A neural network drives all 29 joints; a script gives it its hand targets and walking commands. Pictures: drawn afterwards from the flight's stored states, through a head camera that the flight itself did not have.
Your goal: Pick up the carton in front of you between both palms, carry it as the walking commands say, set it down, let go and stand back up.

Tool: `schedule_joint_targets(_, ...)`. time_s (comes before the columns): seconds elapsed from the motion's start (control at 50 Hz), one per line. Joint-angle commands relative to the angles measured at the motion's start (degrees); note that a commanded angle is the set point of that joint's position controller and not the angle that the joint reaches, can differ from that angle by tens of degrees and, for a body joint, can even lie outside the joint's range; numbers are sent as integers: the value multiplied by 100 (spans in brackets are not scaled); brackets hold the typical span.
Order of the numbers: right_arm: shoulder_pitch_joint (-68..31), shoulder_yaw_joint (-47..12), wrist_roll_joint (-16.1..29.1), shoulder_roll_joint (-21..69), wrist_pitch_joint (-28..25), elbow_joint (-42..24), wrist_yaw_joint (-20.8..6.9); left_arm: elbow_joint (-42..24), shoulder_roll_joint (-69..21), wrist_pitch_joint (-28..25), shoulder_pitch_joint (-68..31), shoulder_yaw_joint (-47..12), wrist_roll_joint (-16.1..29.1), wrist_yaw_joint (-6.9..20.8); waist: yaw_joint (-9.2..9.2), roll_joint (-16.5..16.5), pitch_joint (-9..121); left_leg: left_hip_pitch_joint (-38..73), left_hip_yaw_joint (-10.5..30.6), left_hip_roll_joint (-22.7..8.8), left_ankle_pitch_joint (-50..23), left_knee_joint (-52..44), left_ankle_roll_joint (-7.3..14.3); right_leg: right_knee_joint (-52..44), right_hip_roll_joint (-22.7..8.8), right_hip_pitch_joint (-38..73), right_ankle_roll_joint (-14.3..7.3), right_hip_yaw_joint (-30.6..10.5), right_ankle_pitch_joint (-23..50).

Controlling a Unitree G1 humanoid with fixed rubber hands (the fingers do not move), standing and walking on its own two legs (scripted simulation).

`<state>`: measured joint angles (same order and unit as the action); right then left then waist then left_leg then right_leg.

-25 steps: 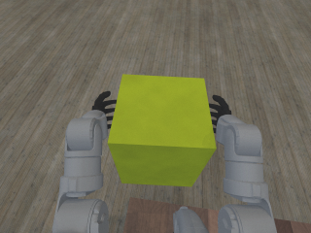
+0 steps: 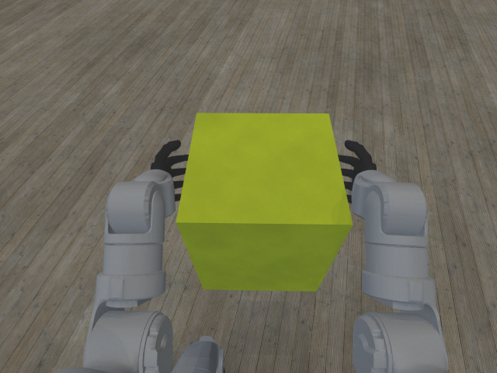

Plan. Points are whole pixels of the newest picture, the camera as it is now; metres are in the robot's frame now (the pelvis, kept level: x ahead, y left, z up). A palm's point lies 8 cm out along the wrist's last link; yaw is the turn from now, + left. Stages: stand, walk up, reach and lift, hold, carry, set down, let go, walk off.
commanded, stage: carry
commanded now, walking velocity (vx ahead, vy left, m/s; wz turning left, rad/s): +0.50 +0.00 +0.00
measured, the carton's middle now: (260, 208) +0.37 +0.01 +0.05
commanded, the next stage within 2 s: none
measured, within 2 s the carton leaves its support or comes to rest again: neither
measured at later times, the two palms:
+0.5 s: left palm (200, 80) +0.72 +0.17 +0.07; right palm (326, 86) +0.70 -0.13 +0.07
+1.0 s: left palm (211, 35) +0.99 +0.19 +0.05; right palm (310, 35) +1.01 -0.11 +0.05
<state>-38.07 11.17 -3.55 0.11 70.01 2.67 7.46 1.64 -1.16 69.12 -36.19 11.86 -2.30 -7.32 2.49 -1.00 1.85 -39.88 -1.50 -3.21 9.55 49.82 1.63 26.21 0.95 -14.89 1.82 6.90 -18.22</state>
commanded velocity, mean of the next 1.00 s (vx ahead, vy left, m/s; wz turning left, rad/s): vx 0.50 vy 0.00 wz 0.00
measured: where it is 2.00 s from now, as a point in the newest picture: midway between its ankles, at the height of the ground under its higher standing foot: (257, 157)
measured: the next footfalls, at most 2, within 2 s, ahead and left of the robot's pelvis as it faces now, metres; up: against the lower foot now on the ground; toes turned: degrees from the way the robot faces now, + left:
left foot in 0.22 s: +0.32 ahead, +0.10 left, -0.05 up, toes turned +3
right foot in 0.68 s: +0.67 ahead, -0.05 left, -0.05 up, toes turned -5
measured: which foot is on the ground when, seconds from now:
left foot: up 0.00-0.20, down 0.22-0.68, up 0.70-1.00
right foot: down 0.00-0.22, up 0.24-0.66, down 0.68-1.00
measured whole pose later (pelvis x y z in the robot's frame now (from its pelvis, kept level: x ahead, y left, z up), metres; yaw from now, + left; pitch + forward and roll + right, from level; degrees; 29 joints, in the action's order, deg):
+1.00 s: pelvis +0.68 +0.01 -0.04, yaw +2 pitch +6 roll +3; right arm -24.4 10.9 -6.4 7.2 64.7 -6.8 7.0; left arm -8.2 -6.7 64.6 -22.7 13.5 -4.1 -6.1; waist 1.9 0.4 2.0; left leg -37.0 -4.0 -3.3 12.6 45.8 -1.4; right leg 15.9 -0.1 -9.3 -4.6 7.4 -12.8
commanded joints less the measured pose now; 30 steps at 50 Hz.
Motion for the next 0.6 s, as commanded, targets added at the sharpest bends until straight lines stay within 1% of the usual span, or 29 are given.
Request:
schedule_joint_targets(0.0,-4018,-3654,2292,5874,-82,-910,-1018,-992,-5721,12,-4384,-3777,2615,1346,190,648,2151,-541,67,-47,-1023,-874,23,-460,-1296,2474,-1083,-1272,2435)
schedule_joint_targets(0.04,-4056,-3590,2264,5599,63,-990,-1025,-980,-5549,127,-4382,-3759,2564,1313,291,502,1908,-114,-107,104,-1520,-1654,57,-488,-1151,2321,-971,-1102,2326)
schedule_joint_targets(0.06,-4066,-3544,2237,5464,147,-980,-1039,-939,-5459,188,-4382,-3743,2542,1296,333,484,1801,97,-193,152,-1746,-1976,101,-463,-1115,2294,-915,-1057,2353)
schedule_joint_targets(0.08,-4109,-3477,2211,5347,228,-933,-1059,-887,-5372,243,-4433,-3707,2534,1286,364,485,1714,309,-271,209,-1907,-2222,154,-423,-1090,2284,-868,-1027,2435)
schedule_joint_targets(0.12,-4155,-3309,2130,5123,395,-757,-1104,-744,-5281,362,-4520,-3670,2543,1269,395,617,1569,515,-287,216,-1948,-2484,306,-82,-1093,2472,-804,-1019,2755)
schedule_joint_targets(0.14,-4197,-3196,2086,5022,468,-647,-1124,-673,-5266,417,-4607,-3640,2563,1267,361,637,1563,697,-296,244,-1883,-2668,397,219,-1056,2573,-734,-957,3101)
schedule_joint_targets(0.16,-4220,-3076,2049,4933,532,-533,-1142,-603,-5286,464,-4723,-3617,2588,1269,236,675,1653,1220,-316,246,-1842,-2845,485,663,-1018,2492,-619,-883,3508)
schedule_joint_targets(0.18,-4226,-2948,2021,4859,578,-417,-1162,-537,-5320,501,-4883,-3599,2616,1273,-89,523,1932,2344,-445,283,-2055,-3079,530,1532,-880,2077,-475,-664,3736)
schedule_joint_targets(0.2,-4299,-2824,2005,4782,615,-344,-1191,-473,-5342,526,-5026,-3585,2623,1273,-432,244,2266,3774,-392,133,-2156,-2941,465,2689,-620,1106,-366,-465,3028)
schedule_joint_targets(0.22,-4363,-2674,2016,4666,658,-229,-1218,-424,-5336,562,-5075,-3533,2599,1278,-407,-687,2448,5110,248,-620,-3349,-2016,295,3776,-235,-522,-245,-312,-535)
schedule_joint_targets(0.24,-4312,-2494,1940,4528,700,204,-1207,-191,-5359,679,-5301,-3453,2658,1245,-443,-1593,2885,6465,1713,-1508,-4853,-1286,1019,4759,213,-2054,-187,-572,-1843)
schedule_joint_targets(0.26,-4354,-2403,1939,4535,713,350,-1209,-47,-5434,742,-5428,-3325,2639,1203,-670,-1725,3171,6598,2439,-1753,-3099,-1785,1621,5443,216,-2930,-314,-741,-1747)
schedule_joint_targets(0.28,-4503,-2435,2040,4811,708,300,-1234,-129,-5529,765,-5689,-3281,2656,1181,-692,-1288,2981,6051,2607,-1589,-1612,-2232,1623,5483,-46,-3294,-407,-964,-1177)
schedule_joint_targets(0.3,-4791,-2506,2198,5121,713,183,-1270,-152,-5682,766,-5892,-3258,2645,1165,-590,-704,2729,5517,2359,-1412,-1404,-2403,1377,5104,-228,-3311,-398,-950,-796)
schedule_joint_targets(0.32,-5069,-2582,2340,5406,710,25,-1304,-171,-5822,751,-5879,-3164,2587,1140,-509,-580,2619,5066,2167,-1432,-1913,-2452,1341,4794,-335,-3183,-358,-913,-636)
schedule_joint_targets(0.34,-5196,-2636,2427,5666,705,-45,-1332,-141,-5933,738,-5791,-3084,2478,1107,-474,-423,2606,4749,1938,-1361,-1860,-2528,1269,4510,-414,-2971,-305,-890,-553)
schedule_joint_targets(0.36,-5206,-2671,2474,5862,681,-59,-1356,-34,-6033,717,-5588,-3032,2366,1083,-489,-407,2591,4544,1722,-1243,-1778,-2581,1233,4272,-427,-2882,-261,-776,-493)
schedule_joint_targets(0.38,-5130,-2702,2487,6027,646,-17,-1381,123,-6143,676,-5328,-2993,2251,1071,-516,-462,2595,4499,1539,-1150,-1817,-2622,1209,4024,-442,-2919,-219,-673,-375)
schedule_joint_targets(0.42,-4993,-2815,2491,6348,519,52,-1444,329,-6337,539,-4954,-2996,2047,1073,-609,-586,2532,4670,1264,-1007,-2579,-2575,1156,3506,-451,-3149,-177,-494,-33)
schedule_joint_targets(0.46,-5021,-3030,2557,6613,340,-28,-1510,376,-6451,362,-4746,-3051,1891,1087,-651,-510,2435,4744,1006,-824,-3252,-2527,1065,2890,-381,-3162,-190,-337,412)
schedule_joint_targets(0.5,-5013,-3271,2646,6762,157,-166,-1552,334,-6483,188,-4549,-3140,1783,1091,-706,-465,2322,4776,767,-667,-3738,-2504,947,2110,-237,-2931,-262,-155,1000)
schedule_joint_targets(0.54,-4876,-3483,2714,6801,-7,-300,-1570,246,-6423,41,-4294,-3240,1688,1081,-749,-449,2248,4909,542,-541,-4090,-2448,814,1264,-32,-2573,-379,108,1532)
schedule_joint_targets(0.56,-4776,-3577,2736,6784,-81,-350,-1571,202,-6371,-15,-4151,-3284,1651,1079,-742,-492,2238,4934,406,-478,-4256,-2414,719,784,71,-2256,-440,225,1842)
schedule_joint_targets(0.58,-4649,-3655,2744,6757,-148,-380,-1570,156,-6309,-61,-4030,-3336,1630,1081,-700,-565,2271,4871,274,-440,-4656,-2283,613,351,209,-1728,-524,333,2131)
